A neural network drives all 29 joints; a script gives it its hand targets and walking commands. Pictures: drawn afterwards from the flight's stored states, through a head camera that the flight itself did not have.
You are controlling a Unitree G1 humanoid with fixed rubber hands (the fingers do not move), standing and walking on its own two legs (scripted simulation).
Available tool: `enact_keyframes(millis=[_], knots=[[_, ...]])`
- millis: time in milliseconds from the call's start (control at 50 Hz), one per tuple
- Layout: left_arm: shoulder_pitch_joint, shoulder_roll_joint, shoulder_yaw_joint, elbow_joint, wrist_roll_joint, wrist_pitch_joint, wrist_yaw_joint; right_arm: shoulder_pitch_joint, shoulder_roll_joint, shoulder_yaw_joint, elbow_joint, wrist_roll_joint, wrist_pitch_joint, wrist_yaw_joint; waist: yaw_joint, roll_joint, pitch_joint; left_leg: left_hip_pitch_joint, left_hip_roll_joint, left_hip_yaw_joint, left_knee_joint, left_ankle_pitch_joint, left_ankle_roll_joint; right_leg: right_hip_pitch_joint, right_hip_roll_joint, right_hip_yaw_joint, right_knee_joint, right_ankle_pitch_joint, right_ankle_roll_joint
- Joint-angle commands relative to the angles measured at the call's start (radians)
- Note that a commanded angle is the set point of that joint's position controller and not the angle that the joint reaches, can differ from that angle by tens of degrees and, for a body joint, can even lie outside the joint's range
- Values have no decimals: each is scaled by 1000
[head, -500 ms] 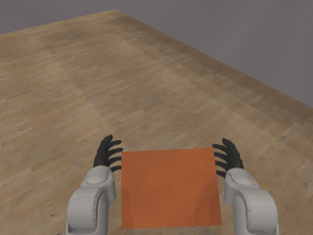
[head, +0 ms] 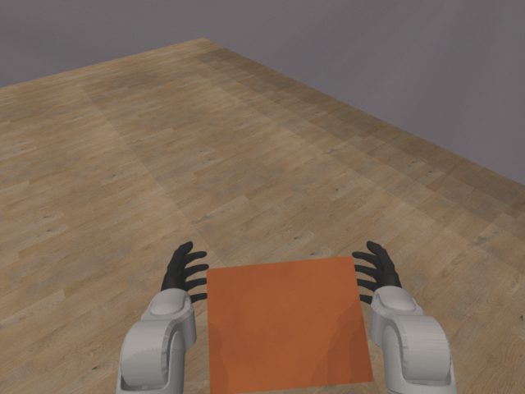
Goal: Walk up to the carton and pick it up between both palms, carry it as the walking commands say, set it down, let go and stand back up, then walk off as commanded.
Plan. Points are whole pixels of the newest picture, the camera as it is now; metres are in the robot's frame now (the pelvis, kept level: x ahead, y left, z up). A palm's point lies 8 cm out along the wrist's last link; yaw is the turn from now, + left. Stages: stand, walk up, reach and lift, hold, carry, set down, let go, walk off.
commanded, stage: carry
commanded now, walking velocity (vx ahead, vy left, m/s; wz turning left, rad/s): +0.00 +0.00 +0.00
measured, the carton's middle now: (283, 316) +0.26 +0.00 -0.02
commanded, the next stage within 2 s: none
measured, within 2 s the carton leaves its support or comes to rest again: neither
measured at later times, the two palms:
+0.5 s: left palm (179, 293) +0.25 +0.15 +0.07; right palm (378, 293) +0.25 -0.14 +0.07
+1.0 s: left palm (184, 279) +0.29 +0.15 +0.04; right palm (368, 285) +0.28 -0.14 +0.04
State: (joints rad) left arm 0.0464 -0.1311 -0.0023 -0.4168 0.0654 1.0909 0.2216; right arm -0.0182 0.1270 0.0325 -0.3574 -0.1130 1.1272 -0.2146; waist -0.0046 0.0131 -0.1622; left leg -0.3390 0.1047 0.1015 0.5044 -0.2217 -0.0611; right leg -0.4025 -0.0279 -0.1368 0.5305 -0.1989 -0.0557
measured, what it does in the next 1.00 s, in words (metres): stands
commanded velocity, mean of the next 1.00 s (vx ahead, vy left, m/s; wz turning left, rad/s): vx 0.00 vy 0.00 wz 0.00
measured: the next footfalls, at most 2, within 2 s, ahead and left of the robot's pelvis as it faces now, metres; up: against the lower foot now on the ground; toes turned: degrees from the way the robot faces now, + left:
none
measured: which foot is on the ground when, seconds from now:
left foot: down 0.00-1.00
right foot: down 0.00-1.00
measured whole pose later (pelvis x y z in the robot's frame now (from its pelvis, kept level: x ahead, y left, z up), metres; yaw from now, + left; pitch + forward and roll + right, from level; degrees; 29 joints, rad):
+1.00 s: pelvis +0.01 +0.01 +0.00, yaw +0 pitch +3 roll +0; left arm -0.10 -0.13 0.09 -0.03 0.13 0.77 0.12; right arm -0.11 0.13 -0.06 -0.01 -0.17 0.79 -0.12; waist -0.01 0.01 -0.07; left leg -0.32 0.10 0.10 0.55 -0.27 -0.05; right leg -0.38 -0.03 -0.13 0.56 -0.23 -0.04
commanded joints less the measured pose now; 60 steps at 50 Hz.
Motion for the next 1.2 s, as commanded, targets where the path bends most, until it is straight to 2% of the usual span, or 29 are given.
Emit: enact_keyframes(millis=[0, 180, 220, 240, 260, 360, 440, 460, 560, 580, 600, 640, 680, 700, 760, 780, 800, 840, 860, 900, 920, 940, 960, 1020, 1040, 1060, 1120, 1160, 1180], knots=[[-395, -686, -494, -100, -252, -46, -210, -427, 683, 433, -131, 281, -76, 208, -11, -32, -152, 46, 38, -51, -75, -20, 50, 55, -128, 162, -174, -115, 6], [-419, -712, -507, -71, -237, -111, -212, -457, 695, 432, -96, 279, -140, 221, -11, -24, -160, 16, 37, -54, -71, -32, 52, 78, -120, 149, -144, -82, -2], [-422, -687, -493, -44, -219, -125, -212, -453, 668, 412, -60, 266, -156, 222, -11, 1, -177, 27, 42, -54, -70, -21, 53, 85, -120, 144, -131, -49, 0], [-412, -707, -509, -66, -228, -127, -213, -458, 687, 435, -96, 279, -158, 223, -10, -12, -182, 25, 44, -58, -66, -13, 55, 93, -116, 139, -124, -23, -1], [-425, -683, -481, -17, -210, -135, -215, -456, 663, 405, -38, 257, -166, 224, -11, -5, -187, 28, 42, -53, -65, -18, 53, 93, -119, 142, -123, -21, 1], [-426, -695, -490, 0, -201, -155, -220, -458, 674, 411, -25, 250, -185, 231, -12, -10, -190, 28, 41, -56, -58, -20, 56, 96, -117, 140, -118, -14, 0], [-438, -721, -519, -33, -214, -163, -227, -466, 699, 435, -52, 258, -192, 233, -12, -17, -175, 18, 38, -52, -51, -24, 55, 90, -119, 143, -117, 6, 1], [-438, -704, -492, 23, -195, -166, -230, -468, 679, 412, -5, 238, -197, 234, -14, -17, -176, 15, 38, -55, -54, -28, 56, 96, -120, 141, -119, -3, 3], [-466, -724, -499, 33, -192, -196, -245, -488, 704, 415, 9, 230, -226, 250, -13, -30, -185, 21, 42, -59, -48, -6, 57, 112, -119, 133, -104, 54, 2], [-463, -692, -456, 123, -155, -209, -251, -483, 666, 369, 96, 193, -239, 255, -13, -16, -189, 29, 42, -56, -46, -14, 58, 107, -120, 137, -110, 41, 1], [-467, -747, -514, 27, -196, -211, -256, -492, 724, 432, -6, 233, -242, 259, -12, -23, -188, 33, 42, -58, -46, -13, 58, 110, -118, 134, -108, 41, 0], [-471, -715, -469, 119, -162, -226, -266, -495, 693, 390, 83, 198, -258, 266, -12, -19, -194, 37, 42, -57, -45, -12, 59, 116, -121, 137, -111, 46, 2], [-496, -759, -497, 91, -176, -240, -274, -518, 736, 418, 51, 213, -272, 277, -10, -11, -194, 46, 44, -59, -42, 1, 62, 117, -118, 133, -107, 62, -1], [-493, -722, -449, 184, -139, -253, -280, -519, 698, 376, 135, 177, -285, 283, -10, -14, -194, 48, 45, -60, -45, 1, 64, 123, -119, 131, -105, 69, 0], [-535, -748, -452, 204, -136, -299, -302, -545, 734, 387, 167, 173, -332, 307, -6, -10, -186, 59, 44, -55, -46, -7, 60, 124, -121, 133, -104, 68, -1], [-532, -720, -405, 301, -102, -318, -311, -549, 708, 351, 250, 144, -353, 315, -6, -16, -184, 61, 45, -58, -46, -5, 61, 128, -120, 131, -107, 69, -1], [-566, -721, -401, 311, -102, -340, -319, -564, 708, 344, 270, 137, -375, 322, -5, -3, -176, 69, 46, -55, -47, -12, 59, 121, -119, 133, -109, 56, 0], [-612, -777, -443, 203, -165, -356, -320, -623, 755, 391, 133, 198, -398, 316, -4, -10, -183, 77, 44, -56, -42, -19, 61, 129, -119, 131, -112, 47, 1], [-592, -761, -418, 276, -141, -359, -322, -594, 740, 369, 199, 172, -400, 316, -5, -17, -194, 85, 45, -55, -41, -15, 65, 136, -119, 131, -111, 52, 2], [-569, -756, -418, 291, -138, -362, -325, -585, 735, 375, 192, 172, -408, 314, -5, -21, -204, 91, 45, -54, -34, -2, 67, 150, -119, 126, -105, 80, 3], [-570, -754, -420, 284, -140, -368, -325, -585, 733, 377, 189, 175, -413, 315, -4, -16, -208, 99, 46, -54, -31, 6, 67, 153, -121, 129, -102, 102, 2], [-590, -777, -444, 192, -177, -364, -316, -609, 754, 403, 95, 217, -411, 307, -4, -6, -208, 105, 47, -50, -28, 17, 65, 159, -125, 129, -98, 132, 2], [-546, -748, -414, 269, -145, -360, -318, -560, 732, 379, 168, 186, -405, 307, -4, -25, -221, 107, 44, -54, -25, 19, 68, 166, -124, 130, -97, 142, 0], [-522, -738, -418, 299, -128, -364, -325, -535, 718, 378, 196, 166, -409, 313, -5, -31, -236, 125, 52, -52, -12, 90, 68, 181, -126, 123, -73, 232, -2], [-535, -752, -435, 238, -153, -363, -321, -547, 736, 400, 139, 197, -408, 311, -4, -19, -226, 128, 53, -49, -15, 107, 64, 175, -128, 122, -69, 247, -1], [-517, -740, -418, 317, -123, -363, -329, -535, 717, 378, 204, 164, -410, 317, -5, -19, -229, 127, 57, -53, -15, 125, 66, 181, -125, 115, -65, 245, -2], [-553, -773, -453, 255, -150, -375, -334, -576, 745, 414, 138, 194, -421, 325, -4, -14, -233, 137, 59, -49, -14, 133, 67, 175, -124, 115, -60, 236, -1], [-543, -753, -437, 327, -117, -378, -341, -553, 730, 389, 222, 157, -424, 332, -5, -18, -235, 138, 59, -46, -12, 140, 65, 179, -124, 113, -56, 253, 1], [-544, -761, -445, 317, -122, -384, -345, -570, 734, 403, 202, 166, -430, 336, -4, -24, -234, 141, 59, -46, -12, 135, 64, 178, -124, 116, -62, 252, 0]])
